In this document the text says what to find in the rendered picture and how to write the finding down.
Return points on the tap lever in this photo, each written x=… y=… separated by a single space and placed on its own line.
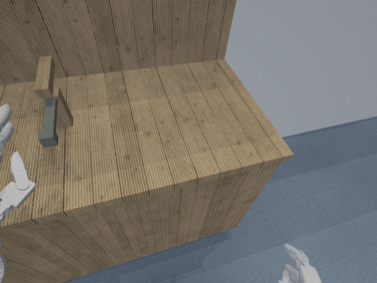
x=48 y=136

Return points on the left robot hand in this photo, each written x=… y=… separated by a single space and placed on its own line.
x=15 y=193

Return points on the counter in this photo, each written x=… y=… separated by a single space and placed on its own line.
x=159 y=142

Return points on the right robot hand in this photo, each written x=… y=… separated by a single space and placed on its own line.
x=306 y=273

